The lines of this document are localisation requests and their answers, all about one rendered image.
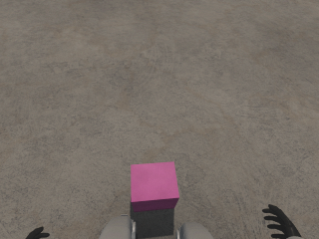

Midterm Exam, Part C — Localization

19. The robot thigh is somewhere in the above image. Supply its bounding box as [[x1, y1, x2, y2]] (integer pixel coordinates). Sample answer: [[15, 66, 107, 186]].
[[175, 222, 214, 239], [99, 215, 137, 239]]

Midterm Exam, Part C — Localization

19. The robot left hand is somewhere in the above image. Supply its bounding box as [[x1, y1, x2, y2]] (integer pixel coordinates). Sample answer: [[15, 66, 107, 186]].
[[26, 226, 50, 239]]

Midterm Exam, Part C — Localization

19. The carton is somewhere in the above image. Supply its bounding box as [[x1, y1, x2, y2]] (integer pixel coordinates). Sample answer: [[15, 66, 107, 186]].
[[131, 161, 179, 212]]

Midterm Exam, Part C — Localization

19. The robot left thigh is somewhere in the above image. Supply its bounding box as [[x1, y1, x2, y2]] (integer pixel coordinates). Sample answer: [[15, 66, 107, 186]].
[[99, 215, 137, 239]]

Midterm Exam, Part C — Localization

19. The robot right hand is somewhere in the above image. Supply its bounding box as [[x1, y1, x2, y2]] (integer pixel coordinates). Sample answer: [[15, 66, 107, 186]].
[[262, 204, 302, 239]]

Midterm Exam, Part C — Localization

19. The robot right thigh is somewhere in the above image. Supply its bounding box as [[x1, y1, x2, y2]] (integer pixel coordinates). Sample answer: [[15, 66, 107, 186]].
[[175, 222, 214, 239]]

